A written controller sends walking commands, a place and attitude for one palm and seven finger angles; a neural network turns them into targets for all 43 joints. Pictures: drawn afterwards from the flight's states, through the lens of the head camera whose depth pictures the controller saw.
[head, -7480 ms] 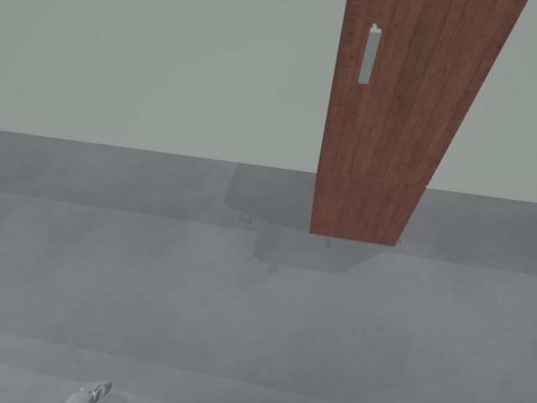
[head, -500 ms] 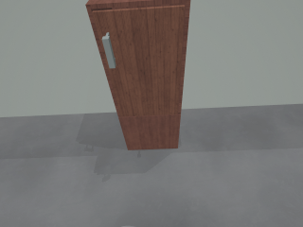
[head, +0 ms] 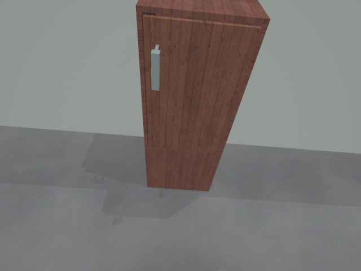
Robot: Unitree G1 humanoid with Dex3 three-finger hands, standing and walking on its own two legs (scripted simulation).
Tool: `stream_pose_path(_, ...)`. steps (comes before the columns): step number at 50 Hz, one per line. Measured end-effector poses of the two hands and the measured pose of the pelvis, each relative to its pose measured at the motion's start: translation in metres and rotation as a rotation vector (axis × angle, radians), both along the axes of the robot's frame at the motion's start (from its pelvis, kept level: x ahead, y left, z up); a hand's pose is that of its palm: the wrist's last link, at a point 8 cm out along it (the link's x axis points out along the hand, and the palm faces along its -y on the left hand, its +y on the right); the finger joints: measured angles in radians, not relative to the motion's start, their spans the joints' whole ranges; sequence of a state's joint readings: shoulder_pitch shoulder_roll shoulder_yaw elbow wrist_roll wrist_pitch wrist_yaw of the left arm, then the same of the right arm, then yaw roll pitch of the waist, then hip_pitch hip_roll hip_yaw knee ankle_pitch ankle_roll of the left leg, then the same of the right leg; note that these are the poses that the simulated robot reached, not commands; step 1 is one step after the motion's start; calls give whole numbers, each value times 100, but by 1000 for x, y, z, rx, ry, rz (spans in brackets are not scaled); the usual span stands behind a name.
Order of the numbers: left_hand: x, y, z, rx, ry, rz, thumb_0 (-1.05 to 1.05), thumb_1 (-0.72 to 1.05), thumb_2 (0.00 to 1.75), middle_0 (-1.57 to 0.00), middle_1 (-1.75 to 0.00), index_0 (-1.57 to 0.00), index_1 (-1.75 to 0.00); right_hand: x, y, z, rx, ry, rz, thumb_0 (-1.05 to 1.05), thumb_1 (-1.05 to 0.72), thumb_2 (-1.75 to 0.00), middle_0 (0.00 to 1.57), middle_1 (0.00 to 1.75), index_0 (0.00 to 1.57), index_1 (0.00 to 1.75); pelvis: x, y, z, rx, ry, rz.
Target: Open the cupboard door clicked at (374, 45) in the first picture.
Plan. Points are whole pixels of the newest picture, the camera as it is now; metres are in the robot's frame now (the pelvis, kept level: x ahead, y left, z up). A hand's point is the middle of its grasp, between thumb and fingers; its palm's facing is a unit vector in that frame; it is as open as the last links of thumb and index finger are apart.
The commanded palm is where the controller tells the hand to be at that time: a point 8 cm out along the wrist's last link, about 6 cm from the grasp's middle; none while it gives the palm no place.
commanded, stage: take the last steps up to it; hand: left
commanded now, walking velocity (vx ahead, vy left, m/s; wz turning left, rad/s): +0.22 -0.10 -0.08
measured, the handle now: (156, 67) +0.69 +0.13 +0.10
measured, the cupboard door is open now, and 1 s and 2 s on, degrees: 0 0 0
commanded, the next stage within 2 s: come to a stop and stand still in 0.18 s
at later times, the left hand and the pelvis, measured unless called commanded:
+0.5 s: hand (140, 233) +0.26 +0.12 -0.17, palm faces +0.00 -0.98 -0.21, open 7.2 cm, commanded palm none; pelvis +0.15 -0.05 -0.01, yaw -1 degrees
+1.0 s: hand out of the picture +0.14 +0.20 -0.19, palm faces +0.03 -0.98 -0.19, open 7.4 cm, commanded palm none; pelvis +0.13 +0.00 +0.00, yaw -2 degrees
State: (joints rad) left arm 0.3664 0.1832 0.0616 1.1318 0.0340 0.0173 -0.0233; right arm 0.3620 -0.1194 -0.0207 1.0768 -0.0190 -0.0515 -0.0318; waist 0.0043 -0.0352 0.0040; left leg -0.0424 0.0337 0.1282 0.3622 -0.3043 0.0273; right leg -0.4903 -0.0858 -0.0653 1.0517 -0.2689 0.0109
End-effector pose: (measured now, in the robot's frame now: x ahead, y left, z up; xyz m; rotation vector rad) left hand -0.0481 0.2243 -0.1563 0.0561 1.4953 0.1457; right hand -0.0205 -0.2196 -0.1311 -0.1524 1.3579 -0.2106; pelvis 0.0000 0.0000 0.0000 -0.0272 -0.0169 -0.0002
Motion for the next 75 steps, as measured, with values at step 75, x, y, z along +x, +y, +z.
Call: stream_pose_path(75,162,-81,12,100,-130,-67,1,95,90,-20,-30,-20,-30,69,-64,-34,105,132,-61,1,-91,-90,20,29,20,30,102,-79,-8,16,-9,-4)
